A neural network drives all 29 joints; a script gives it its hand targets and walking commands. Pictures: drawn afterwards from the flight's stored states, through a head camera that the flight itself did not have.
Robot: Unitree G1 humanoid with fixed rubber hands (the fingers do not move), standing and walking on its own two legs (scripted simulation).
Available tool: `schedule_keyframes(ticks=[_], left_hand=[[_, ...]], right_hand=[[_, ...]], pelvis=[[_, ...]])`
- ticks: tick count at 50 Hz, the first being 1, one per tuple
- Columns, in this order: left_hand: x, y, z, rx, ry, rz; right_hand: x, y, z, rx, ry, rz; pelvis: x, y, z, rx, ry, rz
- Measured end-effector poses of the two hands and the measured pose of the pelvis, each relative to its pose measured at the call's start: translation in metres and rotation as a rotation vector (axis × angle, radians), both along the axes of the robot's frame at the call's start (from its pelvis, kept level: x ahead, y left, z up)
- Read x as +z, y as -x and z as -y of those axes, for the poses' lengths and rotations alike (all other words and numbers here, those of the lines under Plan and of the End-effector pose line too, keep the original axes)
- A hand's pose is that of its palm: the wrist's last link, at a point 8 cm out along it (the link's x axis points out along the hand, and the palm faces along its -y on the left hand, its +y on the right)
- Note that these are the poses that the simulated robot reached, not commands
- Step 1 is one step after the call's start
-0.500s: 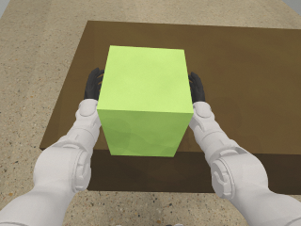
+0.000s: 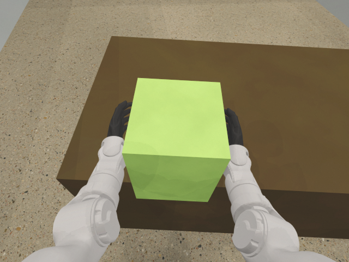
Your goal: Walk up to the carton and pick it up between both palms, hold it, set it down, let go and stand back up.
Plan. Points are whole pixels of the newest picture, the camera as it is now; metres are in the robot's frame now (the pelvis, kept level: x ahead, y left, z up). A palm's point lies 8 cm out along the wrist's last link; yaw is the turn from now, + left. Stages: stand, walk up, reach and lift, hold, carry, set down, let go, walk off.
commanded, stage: reach and lift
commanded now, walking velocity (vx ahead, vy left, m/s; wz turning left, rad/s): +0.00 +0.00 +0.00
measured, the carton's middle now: (175, 144) +0.38 +0.01 +0.01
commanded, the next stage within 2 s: none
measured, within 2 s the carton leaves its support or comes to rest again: leaves its support in 1.66 s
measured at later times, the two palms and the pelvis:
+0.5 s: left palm (117, 132) +0.40 +0.15 +0.04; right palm (233, 139) +0.38 -0.14 +0.04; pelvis +0.01 +0.00 +0.00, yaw +0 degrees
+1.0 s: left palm (116, 131) +0.40 +0.15 +0.04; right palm (232, 138) +0.38 -0.14 +0.04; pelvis +0.01 +0.00 +0.00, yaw +0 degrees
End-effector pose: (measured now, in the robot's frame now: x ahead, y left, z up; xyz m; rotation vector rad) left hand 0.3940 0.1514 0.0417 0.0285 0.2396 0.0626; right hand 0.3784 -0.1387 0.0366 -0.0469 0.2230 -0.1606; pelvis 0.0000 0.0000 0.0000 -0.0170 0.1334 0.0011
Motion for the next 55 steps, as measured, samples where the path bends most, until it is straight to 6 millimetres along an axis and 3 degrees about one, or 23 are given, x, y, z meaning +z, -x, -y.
schedule_keyframes(ticks=[55], left_hand=[[0.001, -0.005, -0.002, 0.006, -0.003, 0.014]], right_hand=[[0.002, -0.007, -0.002, 0.01, 0.032, 0.038]], pelvis=[[0.003, -0.01, 0.003, 0.0, 0.001, -0.02]])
